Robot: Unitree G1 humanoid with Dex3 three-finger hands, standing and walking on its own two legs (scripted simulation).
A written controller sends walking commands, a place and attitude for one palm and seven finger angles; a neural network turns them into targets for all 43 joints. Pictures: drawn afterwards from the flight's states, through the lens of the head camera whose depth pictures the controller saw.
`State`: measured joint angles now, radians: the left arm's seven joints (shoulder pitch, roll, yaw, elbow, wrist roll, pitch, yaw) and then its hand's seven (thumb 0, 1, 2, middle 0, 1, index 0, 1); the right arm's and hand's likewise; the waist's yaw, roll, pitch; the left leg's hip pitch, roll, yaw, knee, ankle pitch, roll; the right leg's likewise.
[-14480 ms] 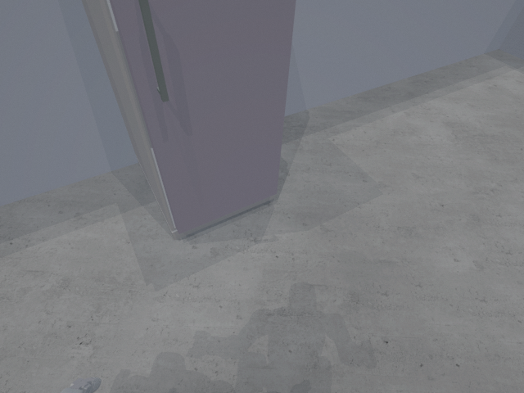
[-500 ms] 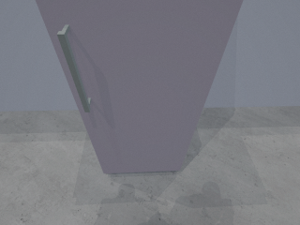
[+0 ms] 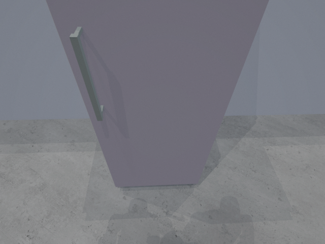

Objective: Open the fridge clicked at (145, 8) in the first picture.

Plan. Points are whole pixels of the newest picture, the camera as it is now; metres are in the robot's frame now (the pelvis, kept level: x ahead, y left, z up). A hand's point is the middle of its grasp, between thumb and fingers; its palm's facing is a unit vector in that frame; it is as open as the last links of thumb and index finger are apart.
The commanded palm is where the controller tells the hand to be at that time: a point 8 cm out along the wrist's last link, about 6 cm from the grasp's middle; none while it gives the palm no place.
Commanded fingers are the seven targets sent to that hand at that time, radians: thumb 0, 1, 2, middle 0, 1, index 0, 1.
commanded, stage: look again from close up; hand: left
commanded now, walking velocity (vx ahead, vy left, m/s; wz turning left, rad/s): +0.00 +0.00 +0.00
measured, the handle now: (91, 80) +0.50 +0.24 +0.13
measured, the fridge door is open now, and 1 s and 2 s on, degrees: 0 0 0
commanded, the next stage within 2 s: raise the hand to about handle height in 0.12 s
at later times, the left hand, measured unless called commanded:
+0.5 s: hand (85, 210) +0.19 +0.19 +0.00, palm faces +0.13 -0.99 -0.04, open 7.9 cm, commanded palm +0.11 +0.26 -0.03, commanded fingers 0.00 0.55 0.75 -0.23 -0.53 -0.23 -0.53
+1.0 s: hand (63, 209) +0.18 +0.23 +0.02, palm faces +0.16 -0.99 -0.06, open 10.7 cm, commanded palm +0.14 +0.28 +0.04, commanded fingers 0.00 -0.03 0.50 -0.27 -0.90 -0.27 -0.90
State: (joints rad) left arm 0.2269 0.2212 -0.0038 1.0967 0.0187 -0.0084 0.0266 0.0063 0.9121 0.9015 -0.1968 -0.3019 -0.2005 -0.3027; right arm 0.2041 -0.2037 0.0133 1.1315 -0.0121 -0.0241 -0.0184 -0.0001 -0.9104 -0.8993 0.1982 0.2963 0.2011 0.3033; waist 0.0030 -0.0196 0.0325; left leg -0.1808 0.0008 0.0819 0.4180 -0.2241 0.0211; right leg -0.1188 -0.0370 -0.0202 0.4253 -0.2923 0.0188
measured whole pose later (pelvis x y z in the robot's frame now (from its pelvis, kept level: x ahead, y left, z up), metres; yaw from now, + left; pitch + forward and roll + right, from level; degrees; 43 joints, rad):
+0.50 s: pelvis -0.04 -0.02 -0.05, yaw +1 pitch +9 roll +1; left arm 0.33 0.21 0.21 0.10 -0.25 -0.48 -0.19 0.01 0.77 0.84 -0.21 -0.39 -0.21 -0.39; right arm 0.20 -0.23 -0.04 0.66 -0.01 -0.33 0.01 0.01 -0.91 -0.90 0.20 0.30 0.20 0.30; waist -0.02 -0.04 -0.12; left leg -0.68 0.03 0.05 0.89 -0.37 0.00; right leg -0.61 -0.03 -0.04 0.93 -0.48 -0.01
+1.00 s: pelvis -0.04 -0.02 -0.05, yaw +3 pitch +7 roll -1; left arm 0.28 0.33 0.33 0.02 -0.35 -0.17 -0.28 0.01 0.19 0.60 -0.25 -0.76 -0.25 -0.76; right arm 0.26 -0.22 0.05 0.66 0.03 -0.34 -0.10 0.01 -0.90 -0.90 0.20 0.30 0.21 0.30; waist 0.01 0.03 -0.06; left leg -0.66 0.05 -0.01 0.92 -0.38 -0.01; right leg -0.56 0.00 -0.09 0.90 -0.47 -0.02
